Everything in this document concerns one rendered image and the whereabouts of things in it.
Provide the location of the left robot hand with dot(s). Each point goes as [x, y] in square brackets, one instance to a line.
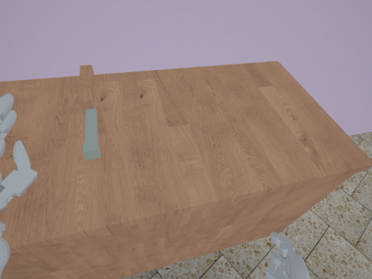
[17, 181]

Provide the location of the counter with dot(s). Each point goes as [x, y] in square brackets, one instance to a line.
[193, 161]

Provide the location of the tap lever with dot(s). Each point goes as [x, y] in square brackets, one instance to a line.
[91, 148]

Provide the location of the right robot hand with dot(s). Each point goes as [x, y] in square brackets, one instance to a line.
[292, 267]

